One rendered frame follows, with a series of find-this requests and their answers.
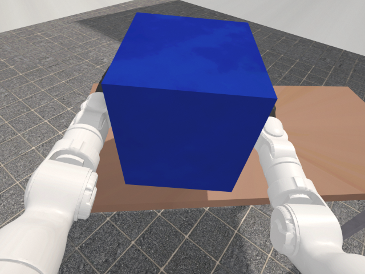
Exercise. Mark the left robot hand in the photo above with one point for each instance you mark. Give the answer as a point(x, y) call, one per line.
point(99, 87)

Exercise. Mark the robot right forearm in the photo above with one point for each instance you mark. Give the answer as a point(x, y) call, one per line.
point(281, 167)

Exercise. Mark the table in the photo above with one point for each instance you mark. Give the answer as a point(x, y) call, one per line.
point(325, 124)

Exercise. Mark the right robot hand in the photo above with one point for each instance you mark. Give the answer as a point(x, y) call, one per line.
point(272, 114)

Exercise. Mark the robot left upper arm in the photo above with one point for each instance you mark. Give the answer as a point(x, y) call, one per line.
point(35, 242)

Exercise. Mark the carton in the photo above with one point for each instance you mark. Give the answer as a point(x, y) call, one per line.
point(187, 99)

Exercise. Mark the robot left forearm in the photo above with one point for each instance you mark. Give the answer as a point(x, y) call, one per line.
point(83, 140)

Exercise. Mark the robot right upper arm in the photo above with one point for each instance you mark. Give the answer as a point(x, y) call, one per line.
point(309, 235)

